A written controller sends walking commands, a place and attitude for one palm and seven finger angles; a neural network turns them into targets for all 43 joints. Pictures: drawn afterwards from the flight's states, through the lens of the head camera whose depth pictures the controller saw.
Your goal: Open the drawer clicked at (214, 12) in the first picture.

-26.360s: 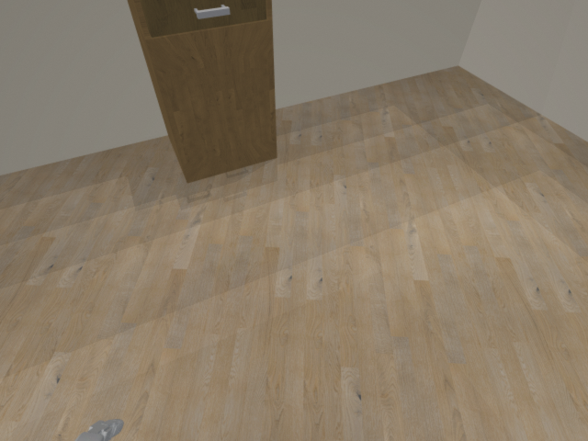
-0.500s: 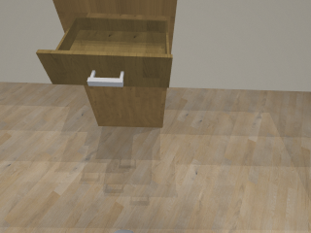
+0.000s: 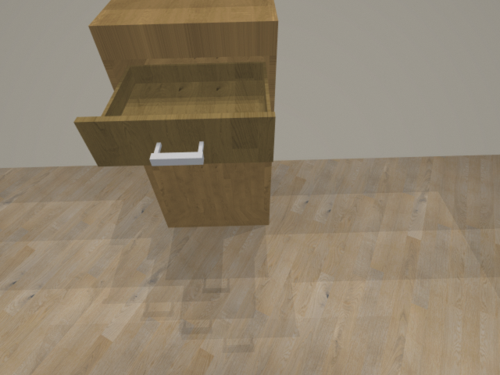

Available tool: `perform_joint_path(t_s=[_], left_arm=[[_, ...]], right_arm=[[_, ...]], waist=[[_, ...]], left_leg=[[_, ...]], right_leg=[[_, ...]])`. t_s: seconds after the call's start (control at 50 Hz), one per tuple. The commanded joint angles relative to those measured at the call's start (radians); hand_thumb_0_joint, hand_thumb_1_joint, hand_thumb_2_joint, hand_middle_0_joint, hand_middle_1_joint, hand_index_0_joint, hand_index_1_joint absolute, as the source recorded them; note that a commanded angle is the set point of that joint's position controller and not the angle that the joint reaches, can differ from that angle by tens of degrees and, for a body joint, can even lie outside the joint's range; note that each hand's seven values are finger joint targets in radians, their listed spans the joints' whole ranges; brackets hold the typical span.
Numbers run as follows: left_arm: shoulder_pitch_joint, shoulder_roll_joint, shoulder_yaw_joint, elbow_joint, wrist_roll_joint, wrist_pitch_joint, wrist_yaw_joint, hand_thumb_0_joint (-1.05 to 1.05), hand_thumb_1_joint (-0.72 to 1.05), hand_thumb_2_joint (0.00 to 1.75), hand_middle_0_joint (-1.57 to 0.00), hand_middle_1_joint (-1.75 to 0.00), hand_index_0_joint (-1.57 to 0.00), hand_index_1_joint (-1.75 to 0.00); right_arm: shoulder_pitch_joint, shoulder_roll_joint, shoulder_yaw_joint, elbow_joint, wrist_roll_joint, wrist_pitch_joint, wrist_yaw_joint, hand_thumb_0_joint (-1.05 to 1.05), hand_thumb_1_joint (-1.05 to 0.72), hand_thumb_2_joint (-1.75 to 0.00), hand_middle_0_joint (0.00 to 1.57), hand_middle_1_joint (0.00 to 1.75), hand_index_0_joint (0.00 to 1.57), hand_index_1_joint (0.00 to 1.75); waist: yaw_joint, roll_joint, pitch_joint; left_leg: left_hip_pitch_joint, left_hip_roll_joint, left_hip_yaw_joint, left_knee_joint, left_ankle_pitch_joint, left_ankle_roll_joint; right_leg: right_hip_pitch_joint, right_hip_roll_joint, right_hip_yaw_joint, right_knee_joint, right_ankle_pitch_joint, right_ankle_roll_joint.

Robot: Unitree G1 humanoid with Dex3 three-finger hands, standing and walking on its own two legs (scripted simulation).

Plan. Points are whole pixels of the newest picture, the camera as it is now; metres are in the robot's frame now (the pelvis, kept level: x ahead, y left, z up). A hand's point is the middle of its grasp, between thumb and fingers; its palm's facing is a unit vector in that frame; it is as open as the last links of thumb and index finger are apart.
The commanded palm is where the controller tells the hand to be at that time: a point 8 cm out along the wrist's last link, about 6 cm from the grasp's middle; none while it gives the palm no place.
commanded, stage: let the arm hang, fingers relaxed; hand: left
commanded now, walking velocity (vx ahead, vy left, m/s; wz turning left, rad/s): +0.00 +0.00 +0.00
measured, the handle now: (178, 152) +0.58 +0.21 +0.00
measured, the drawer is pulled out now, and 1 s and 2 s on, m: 0.29 0.29 0.29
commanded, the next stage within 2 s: look to check the result in 0.24 s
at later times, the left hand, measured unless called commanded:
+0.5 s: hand out of the picture +0.06 +0.22 -0.16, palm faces -0.03 -0.95 -0.31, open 7.4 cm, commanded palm none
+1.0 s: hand out of the picture +0.10 +0.23 -0.15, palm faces -0.04 -0.94 -0.35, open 7.4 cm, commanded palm none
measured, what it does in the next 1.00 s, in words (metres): stands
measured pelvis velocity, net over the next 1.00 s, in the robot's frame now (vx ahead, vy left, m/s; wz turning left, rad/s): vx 0.01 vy -0.02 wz -0.01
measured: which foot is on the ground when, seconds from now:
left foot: down 0.00-1.00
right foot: down 0.00-1.00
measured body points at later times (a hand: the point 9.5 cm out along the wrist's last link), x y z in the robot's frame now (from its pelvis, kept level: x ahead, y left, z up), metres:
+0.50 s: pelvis +0.00 -0.01 +0.00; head +0.03 -0.02 +0.45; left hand +0.06 +0.27 -0.14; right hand +0.04 -0.29 -0.15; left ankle +0.02 +0.09 -0.75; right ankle -0.01 -0.12 -0.75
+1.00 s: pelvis +0.01 -0.02 +0.00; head +0.04 -0.02 +0.45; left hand +0.10 +0.28 -0.13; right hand +0.10 -0.31 -0.13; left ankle +0.02 +0.09 -0.75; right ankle -0.01 -0.12 -0.75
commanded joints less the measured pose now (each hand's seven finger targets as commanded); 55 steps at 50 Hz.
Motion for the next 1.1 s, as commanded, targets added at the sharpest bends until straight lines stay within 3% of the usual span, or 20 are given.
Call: perform_joint_path(t_s=[0.0,0.3,0.52,0.54,0.72,1.08], left_arm=[[0.013,0.169,0.031,-0.03,-0.003,-0.016,0.008,0.0,0.9,0.9,-0.2,-0.3,-0.2,-0.3],[-0.04,0.213,0.041,-0.041,-0.004,-0.025,0.004,0.0,0.9,0.9,-0.2,-0.3,-0.2,-0.3],[-0.06,0.252,0.046,-0.042,-0.005,-0.033,0.004,0.0,0.9,0.9,-0.2,-0.3,-0.2,-0.3],[-0.067,0.255,0.044,-0.04,-0.005,-0.032,0.004,0.0,0.9,0.9,-0.2,-0.3,-0.2,-0.3],[-0.083,0.281,0.048,-0.043,-0.003,-0.036,0.003,0.0,0.9,0.9,-0.2,-0.3,-0.2,-0.3],[-0.112,0.304,0.044,-0.057,-0.005,-0.036,0.001,0.0,0.9,0.9,-0.2,-0.3,-0.2,-0.3]], right_arm=[[0.017,-0.153,-0.026,-0.03,-0.002,-0.021,-0.01,0.0,-0.9,-0.9,0.2,0.3,0.2,0.3],[-0.019,-0.2,-0.029,-0.025,-0.001,-0.026,-0.009,0.0,-0.9,-0.9,0.2,0.3,0.2,0.3],[-0.054,-0.245,-0.036,-0.034,0.003,-0.027,-0.01,0.0,-0.9,-0.9,0.2,0.3,0.2,0.3],[-0.058,-0.247,-0.037,-0.034,0.001,-0.027,-0.009,0.0,-0.9,-0.9,0.2,0.3,0.2,0.3],[-0.094,-0.275,-0.038,-0.044,0.003,-0.027,-0.006,0.0,-0.9,-0.9,0.2,0.3,0.2,0.3],[-0.116,-0.3,-0.036,-0.049,0.001,-0.027,-0.004,0.0,-0.9,-0.9,0.2,0.3,0.2,0.3]], waist=[[-0.005,-0.04,-0.002],[-0.006,-0.02,-0.035],[-0.007,-0.049,-0.073],[-0.011,-0.029,-0.073],[-0.007,-0.054,-0.076],[-0.01,-0.038,-0.082]], left_leg=[[0.014,0.144,-0.127,-0.078,0.043,-0.009],[0.041,0.15,-0.121,-0.077,0.086,-0.015],[0.088,0.159,-0.118,-0.064,0.147,-0.013],[0.09,0.158,-0.117,-0.063,0.147,-0.015],[0.105,0.163,-0.114,-0.068,0.161,-0.015],[0.11,0.166,-0.112,-0.072,0.183,-0.02]], right_leg=[[-0.049,-0.09,0.082,-0.08,0.048,-0.038],[-0.019,-0.097,0.097,-0.105,0.082,-0.044],[-0.003,-0.101,0.103,-0.111,0.163,-0.047],[-0.002,-0.106,0.105,-0.113,0.164,-0.047],[0.001,-0.106,0.107,-0.12,0.19,-0.044],[0.026,-0.109,0.113,-0.125,0.228,-0.045]])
